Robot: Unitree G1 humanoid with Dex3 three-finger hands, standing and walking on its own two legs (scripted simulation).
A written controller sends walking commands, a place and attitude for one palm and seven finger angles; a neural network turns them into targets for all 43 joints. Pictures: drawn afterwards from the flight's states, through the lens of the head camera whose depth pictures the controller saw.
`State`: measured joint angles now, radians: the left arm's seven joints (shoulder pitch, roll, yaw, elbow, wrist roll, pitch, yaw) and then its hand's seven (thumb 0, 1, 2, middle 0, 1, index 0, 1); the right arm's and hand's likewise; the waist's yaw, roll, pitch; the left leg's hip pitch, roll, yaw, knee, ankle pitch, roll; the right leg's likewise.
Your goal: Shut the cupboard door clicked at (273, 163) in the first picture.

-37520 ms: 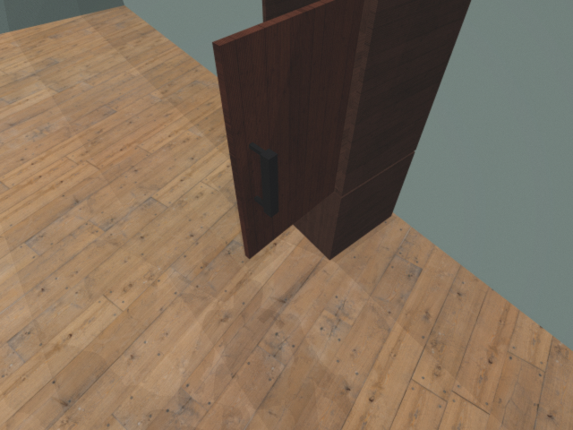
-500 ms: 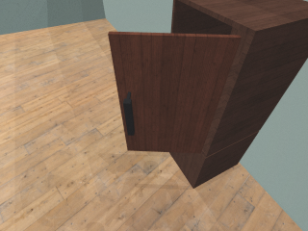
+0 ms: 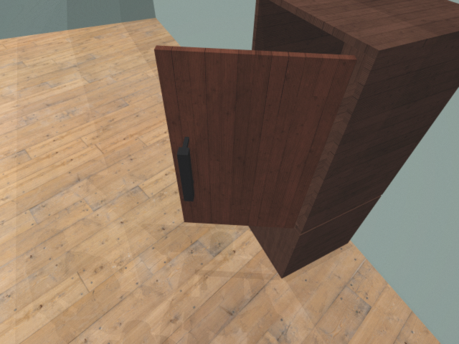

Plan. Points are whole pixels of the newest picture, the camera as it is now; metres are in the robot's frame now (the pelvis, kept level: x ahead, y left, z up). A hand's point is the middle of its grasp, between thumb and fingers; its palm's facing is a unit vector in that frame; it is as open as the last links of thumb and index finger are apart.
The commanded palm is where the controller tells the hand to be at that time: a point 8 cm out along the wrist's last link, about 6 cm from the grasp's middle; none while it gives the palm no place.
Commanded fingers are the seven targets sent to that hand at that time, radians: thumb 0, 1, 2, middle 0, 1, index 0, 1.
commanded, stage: look again from close up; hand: left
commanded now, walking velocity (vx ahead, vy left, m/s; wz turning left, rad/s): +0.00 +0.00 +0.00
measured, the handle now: (187, 170) +0.52 +0.13 -0.05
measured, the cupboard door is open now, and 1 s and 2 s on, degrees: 60 60 60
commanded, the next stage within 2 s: shuffle to correct the standing spot in 0.32 s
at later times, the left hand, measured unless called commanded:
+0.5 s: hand out of the picture +0.03 +0.16 -0.17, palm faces +0.02 -0.98 -0.19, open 7.3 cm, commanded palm none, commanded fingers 0.00 0.90 0.90 -0.20 -0.30 -0.20 -0.30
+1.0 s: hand out of the picture +0.05 +0.13 -0.18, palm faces +0.05 -0.98 -0.17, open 7.3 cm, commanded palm none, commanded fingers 0.00 0.90 0.90 -0.20 -0.30 -0.20 -0.30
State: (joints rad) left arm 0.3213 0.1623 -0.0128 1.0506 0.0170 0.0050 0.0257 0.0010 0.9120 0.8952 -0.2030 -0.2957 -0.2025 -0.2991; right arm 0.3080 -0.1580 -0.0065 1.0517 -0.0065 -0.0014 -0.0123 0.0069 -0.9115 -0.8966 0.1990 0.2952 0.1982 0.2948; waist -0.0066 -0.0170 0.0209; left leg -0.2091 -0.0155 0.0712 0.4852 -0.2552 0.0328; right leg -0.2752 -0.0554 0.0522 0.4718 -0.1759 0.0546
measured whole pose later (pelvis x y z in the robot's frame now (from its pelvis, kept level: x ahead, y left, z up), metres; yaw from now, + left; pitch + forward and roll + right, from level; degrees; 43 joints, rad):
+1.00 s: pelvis +0.06 -0.03 +0.00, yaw +0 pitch +0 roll +0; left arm 0.31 0.14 0.02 1.06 0.02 0.00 0.04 0.01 0.93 0.89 -0.21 -0.30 -0.20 -0.30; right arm 0.24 -0.13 -0.03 1.07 0.00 -0.01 -0.06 0.01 -0.93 -0.90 0.20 0.30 0.20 0.29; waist 0.00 -0.03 0.05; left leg -0.16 0.05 0.05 0.52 -0.33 -0.02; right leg -0.25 0.00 0.01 0.56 -0.27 0.00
